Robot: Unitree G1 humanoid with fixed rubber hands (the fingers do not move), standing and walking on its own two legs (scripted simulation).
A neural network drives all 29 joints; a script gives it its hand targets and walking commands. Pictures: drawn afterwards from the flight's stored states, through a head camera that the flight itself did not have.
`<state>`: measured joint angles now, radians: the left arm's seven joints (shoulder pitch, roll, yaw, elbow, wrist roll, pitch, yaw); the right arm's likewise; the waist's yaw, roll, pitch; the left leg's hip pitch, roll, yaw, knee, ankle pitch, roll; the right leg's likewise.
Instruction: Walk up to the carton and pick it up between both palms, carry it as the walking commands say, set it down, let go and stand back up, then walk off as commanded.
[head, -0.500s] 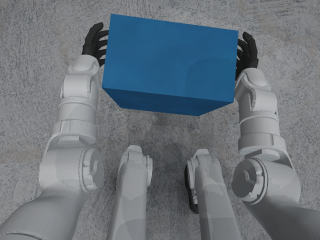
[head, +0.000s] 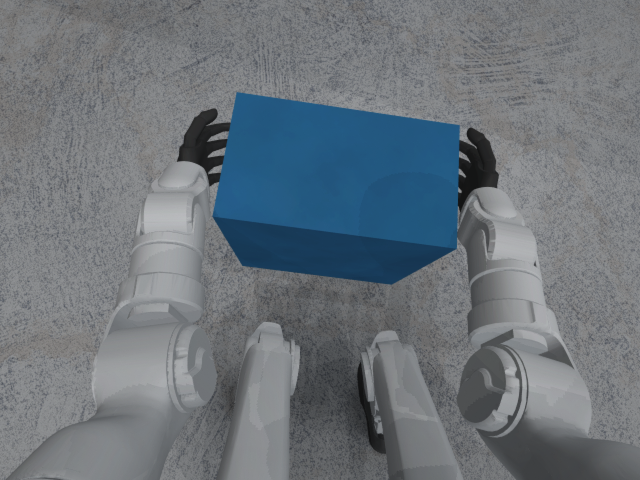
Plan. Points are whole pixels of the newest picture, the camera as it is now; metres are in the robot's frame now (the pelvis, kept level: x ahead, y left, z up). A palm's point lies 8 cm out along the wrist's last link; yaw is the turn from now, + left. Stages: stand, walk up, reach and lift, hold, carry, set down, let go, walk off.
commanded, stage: reach and lift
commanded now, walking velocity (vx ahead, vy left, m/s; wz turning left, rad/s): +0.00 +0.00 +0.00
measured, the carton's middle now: (330, 208) +0.45 +0.02 -0.13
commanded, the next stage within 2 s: none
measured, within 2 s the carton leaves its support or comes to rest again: neither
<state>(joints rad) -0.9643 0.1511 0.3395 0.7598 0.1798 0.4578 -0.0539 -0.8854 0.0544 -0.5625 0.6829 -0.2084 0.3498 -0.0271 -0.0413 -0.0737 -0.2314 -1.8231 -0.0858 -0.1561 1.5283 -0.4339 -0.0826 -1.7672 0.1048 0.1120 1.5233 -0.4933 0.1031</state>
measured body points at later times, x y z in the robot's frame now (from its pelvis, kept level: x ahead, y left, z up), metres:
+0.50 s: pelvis +0.04 +0.00 +0.07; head +0.21 +0.03 +0.49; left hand +0.44 +0.17 -0.01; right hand +0.44 -0.17 +0.01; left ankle +0.10 +0.14 -0.52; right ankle +0.09 -0.15 -0.52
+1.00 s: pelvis +0.04 +0.00 +0.13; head +0.18 +0.03 +0.56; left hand +0.44 +0.17 +0.08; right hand +0.44 -0.17 +0.10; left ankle +0.10 +0.14 -0.52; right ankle +0.09 -0.15 -0.52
